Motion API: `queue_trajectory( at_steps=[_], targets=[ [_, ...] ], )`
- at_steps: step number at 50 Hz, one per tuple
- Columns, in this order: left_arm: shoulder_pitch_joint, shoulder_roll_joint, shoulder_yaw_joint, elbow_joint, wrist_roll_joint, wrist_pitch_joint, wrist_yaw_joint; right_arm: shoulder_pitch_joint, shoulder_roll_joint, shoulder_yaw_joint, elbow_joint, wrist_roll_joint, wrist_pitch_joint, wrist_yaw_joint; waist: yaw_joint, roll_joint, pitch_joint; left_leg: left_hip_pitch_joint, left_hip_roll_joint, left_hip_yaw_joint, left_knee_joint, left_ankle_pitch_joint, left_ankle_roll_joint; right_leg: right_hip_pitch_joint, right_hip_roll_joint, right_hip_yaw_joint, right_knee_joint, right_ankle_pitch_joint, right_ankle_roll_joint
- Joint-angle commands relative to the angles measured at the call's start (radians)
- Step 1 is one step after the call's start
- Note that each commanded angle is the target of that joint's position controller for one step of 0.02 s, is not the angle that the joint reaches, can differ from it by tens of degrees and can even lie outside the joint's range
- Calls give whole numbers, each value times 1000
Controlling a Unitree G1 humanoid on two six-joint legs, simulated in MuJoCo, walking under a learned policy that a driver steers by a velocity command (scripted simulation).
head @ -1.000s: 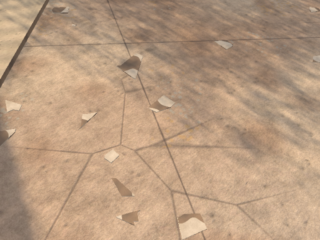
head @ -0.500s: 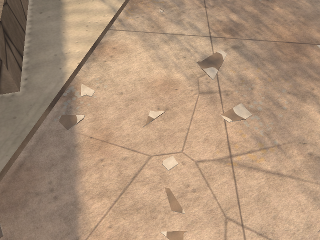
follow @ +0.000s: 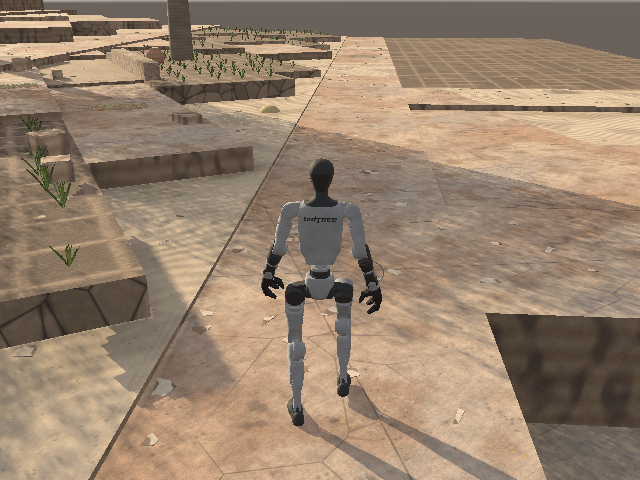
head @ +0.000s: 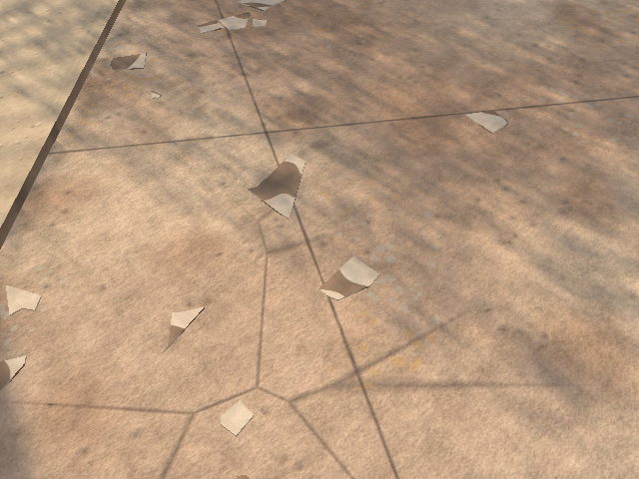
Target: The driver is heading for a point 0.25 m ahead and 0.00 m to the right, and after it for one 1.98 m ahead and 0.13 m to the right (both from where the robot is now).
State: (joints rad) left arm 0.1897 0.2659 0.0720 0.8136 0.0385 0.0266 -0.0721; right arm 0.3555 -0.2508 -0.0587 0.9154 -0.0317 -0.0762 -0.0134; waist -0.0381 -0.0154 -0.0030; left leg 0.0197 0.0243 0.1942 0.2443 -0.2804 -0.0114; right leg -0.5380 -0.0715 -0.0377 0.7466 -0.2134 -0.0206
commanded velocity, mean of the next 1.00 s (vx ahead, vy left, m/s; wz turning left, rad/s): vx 0.10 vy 0.00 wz -0.08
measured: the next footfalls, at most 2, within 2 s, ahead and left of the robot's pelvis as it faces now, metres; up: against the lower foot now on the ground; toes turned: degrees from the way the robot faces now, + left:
right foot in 0.08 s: +0.16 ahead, -0.12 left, +0.00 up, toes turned -8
left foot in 0.64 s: +0.28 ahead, +0.02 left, +0.00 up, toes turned -13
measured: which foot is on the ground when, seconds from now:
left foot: down 0.00-0.10, up 0.12-0.62, down 0.64-1.00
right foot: up 0.00-0.06, down 0.08-0.66, up 0.68-1.00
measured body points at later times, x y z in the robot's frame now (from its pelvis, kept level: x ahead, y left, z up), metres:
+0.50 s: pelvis +0.15 -0.07 +0.00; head +0.19 -0.09 +0.45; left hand +0.29 +0.18 -0.12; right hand +0.21 -0.35 -0.13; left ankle +0.27 +0.05 -0.69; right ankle +0.12 -0.12 -0.74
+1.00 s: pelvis +0.18 -0.08 +0.00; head +0.22 -0.09 +0.44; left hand +0.32 +0.19 -0.12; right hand +0.26 -0.37 -0.13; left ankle +0.24 +0.03 -0.74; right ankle +0.17 -0.19 -0.73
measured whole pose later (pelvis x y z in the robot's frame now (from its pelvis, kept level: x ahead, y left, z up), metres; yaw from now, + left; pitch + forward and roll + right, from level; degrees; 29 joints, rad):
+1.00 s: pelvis +0.18 -0.08 +0.00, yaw -1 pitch +1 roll +0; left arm 0.16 0.27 0.03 0.79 0.00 0.03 0.04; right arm 0.20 -0.30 -0.08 0.84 -0.01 0.06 0.01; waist -0.03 0.02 0.07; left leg -0.33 -0.10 -0.18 0.46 -0.14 0.02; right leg -0.30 0.05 0.06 0.63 -0.40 0.02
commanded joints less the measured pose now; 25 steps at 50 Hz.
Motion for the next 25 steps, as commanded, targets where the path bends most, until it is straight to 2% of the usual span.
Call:
queue_trajectory(
  at_steps=[1,2,3,4,5,6,7,8,9,10,11,12,15,17,21,25],
  targets=[
    [-141,46,2,-119,2,-17,-9,0,-164,-40,-37,-2,-8,3,-18,130,120,-62,273,-97,-49,155,154,-17,19,-66,-82,-53,-42],
    [-119,50,5,-121,4,-22,-5,-4,-176,-44,-34,0,-1,3,-5,130,110,-53,274,-75,25,317,144,25,43,-89,-106,-84,-59],
    [-57,54,11,-108,7,-30,3,-13,-187,-46,-32,5,6,3,30,116,70,-52,258,-31,166,551,126,116,85,-108,-152,-81,-77],
    [74,68,23,-68,17,-43,16,-17,-182,-43,-32,12,12,2,90,60,-22,-86,211,30,397,660,91,288,140,-116,-228,-13,-97],
    [240,145,50,-28,27,-54,36,-4,-153,-30,-51,12,15,3,155,-52,-151,-260,168,46,693,439,40,536,38,51,-285,-24,-138],
    [249,316,81,-53,7,-59,51,5,-30,0,-134,12,12,15,113,-346,-214,-641,-18,21,1009,-318,-31,748,-298,585,-386,250,-274],
    [265,299,80,-55,-36,-52,54,-56,-119,-17,-128,2,17,11,153,-143,-264,-673,-4,-193,1090,-309,-20,752,-307,641,-399,520,-317],
    [219,259,68,-51,-36,-49,63,-81,-106,-14,-131,21,18,11,119,-93,-173,-698,34,-204,1118,-229,-12,687,-282,471,-351,693,-317],
    [160,188,48,-58,-36,-47,67,-83,-94,-6,-120,23,14,8,88,-30,-92,-675,64,-209,1048,-153,-7,582,-216,358,-349,779,-278],
    [100,150,37,-71,-39,-45,71,-85,-99,-9,-116,10,20,6,56,-27,-61,-648,81,-214,990,-117,-7,520,-160,302,-362,753,-239],
    [57,121,26,-83,-43,-41,73,-60,-109,-10,-111,-5,35,7,26,-48,-60,-601,83,-214,955,-92,-16,464,-122,264,-382,759,-223],
    [52,123,23,-87,-42,-43,72,-46,-112,-12,-108,-8,51,10,17,-49,-72,-570,66,-207,947,-74,-22,438,-111,248,-386,804,-219],
    [83,163,35,-82,-37,-52,70,-54,-97,-7,-121,-1,78,9,9,-23,-89,-575,43,-205,887,-29,-37,423,-92,242,-394,838,-223],
    [101,162,34,-80,-37,-49,75,-99,-96,-6,-139,-2,86,5,23,-34,-78,-608,38,-210,842,3,-40,428,-85,262,-399,795,-217],
    [130,133,20,-68,-32,-42,86,-158,-91,-1,-151,3,93,3,44,-48,-63,-625,34,-212,725,57,-31,467,-86,268,-403,746,-189],
    [133,75,-11,-41,-16,-47,94,-182,-64,14,-135,12,95,6,59,-53,-46,-502,29,-203,564,83,-2,462,-87,220,-411,756,-160]
  ],
)
Keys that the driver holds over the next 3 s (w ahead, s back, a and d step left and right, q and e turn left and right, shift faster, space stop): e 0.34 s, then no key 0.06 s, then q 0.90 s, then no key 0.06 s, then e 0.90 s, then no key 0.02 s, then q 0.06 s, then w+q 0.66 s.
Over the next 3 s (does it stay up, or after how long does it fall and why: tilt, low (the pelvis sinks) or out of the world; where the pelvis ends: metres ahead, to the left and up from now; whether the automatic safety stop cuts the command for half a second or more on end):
stays up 0.38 -0.13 -0.02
